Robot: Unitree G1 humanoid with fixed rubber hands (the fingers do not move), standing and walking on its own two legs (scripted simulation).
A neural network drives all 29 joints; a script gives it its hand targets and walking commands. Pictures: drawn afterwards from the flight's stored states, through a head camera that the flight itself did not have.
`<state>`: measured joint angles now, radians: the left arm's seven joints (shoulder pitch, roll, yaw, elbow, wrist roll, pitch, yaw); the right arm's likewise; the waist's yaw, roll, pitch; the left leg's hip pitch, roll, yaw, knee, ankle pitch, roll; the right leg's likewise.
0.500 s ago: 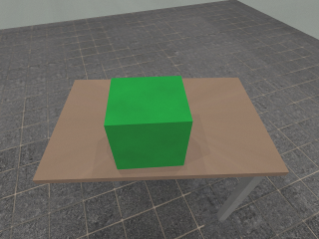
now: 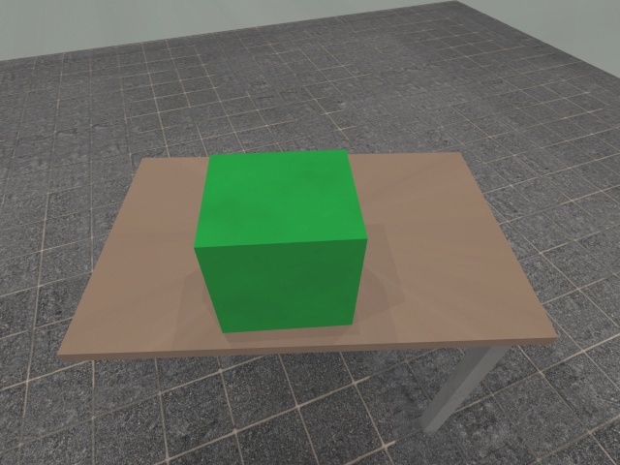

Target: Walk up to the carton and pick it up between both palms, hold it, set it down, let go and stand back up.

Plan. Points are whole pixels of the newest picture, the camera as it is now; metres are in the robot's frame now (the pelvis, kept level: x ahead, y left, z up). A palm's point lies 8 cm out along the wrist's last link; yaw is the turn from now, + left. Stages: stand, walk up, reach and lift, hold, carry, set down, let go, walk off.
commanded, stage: stand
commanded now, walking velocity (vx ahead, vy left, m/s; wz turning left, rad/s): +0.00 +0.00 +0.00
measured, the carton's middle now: (283, 242) +0.45 +0.05 +0.00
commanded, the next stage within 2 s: none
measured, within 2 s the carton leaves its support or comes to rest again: neither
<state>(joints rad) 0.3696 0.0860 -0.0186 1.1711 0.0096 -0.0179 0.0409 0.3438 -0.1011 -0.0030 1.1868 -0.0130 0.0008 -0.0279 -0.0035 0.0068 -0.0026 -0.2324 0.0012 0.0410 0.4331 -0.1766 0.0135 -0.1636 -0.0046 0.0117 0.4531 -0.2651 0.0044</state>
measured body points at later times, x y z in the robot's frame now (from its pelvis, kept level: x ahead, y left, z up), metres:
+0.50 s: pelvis +0.01 -0.01 +0.00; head +0.00 -0.01 +0.45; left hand -0.04 +0.19 -0.16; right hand -0.04 -0.20 -0.17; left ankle +0.04 +0.11 -0.74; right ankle -0.01 -0.12 -0.74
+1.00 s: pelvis +0.01 -0.01 +0.00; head +0.01 -0.01 +0.45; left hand -0.03 +0.19 -0.16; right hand -0.03 -0.20 -0.17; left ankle +0.04 +0.11 -0.74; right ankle -0.01 -0.12 -0.74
